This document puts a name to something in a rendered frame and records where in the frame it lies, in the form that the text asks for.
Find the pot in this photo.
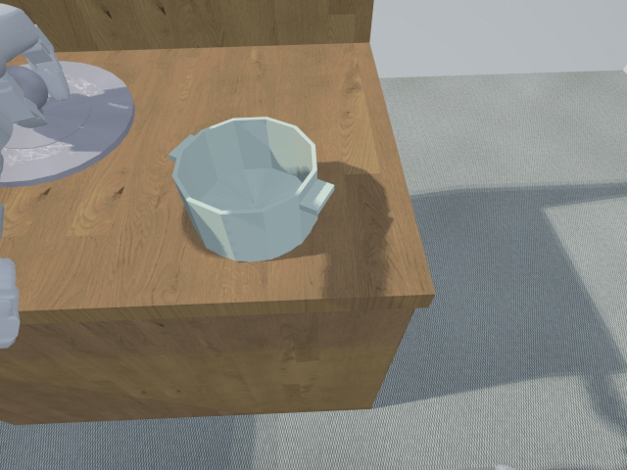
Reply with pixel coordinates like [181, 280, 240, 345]
[169, 117, 334, 262]

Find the lid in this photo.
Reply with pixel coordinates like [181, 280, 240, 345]
[0, 61, 135, 187]

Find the robot left hand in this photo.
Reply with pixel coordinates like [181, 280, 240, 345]
[0, 4, 71, 128]

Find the left robot upper arm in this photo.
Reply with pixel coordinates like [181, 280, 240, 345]
[0, 258, 20, 349]

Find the knob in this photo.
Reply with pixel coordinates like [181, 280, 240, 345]
[6, 66, 48, 110]

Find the table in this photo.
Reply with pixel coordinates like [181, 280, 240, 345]
[0, 0, 435, 425]

